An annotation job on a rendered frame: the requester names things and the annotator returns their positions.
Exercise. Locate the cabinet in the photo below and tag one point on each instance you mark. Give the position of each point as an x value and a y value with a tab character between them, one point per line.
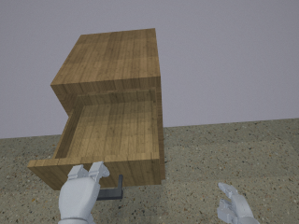
113	62

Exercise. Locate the right robot hand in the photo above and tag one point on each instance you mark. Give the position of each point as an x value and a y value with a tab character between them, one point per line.
231	212

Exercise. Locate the left robot hand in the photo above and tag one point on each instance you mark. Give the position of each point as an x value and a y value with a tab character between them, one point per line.
79	193

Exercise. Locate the drawer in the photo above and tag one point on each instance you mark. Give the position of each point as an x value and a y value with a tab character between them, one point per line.
119	128

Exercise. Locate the handle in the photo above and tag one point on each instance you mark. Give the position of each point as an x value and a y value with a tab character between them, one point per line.
111	194

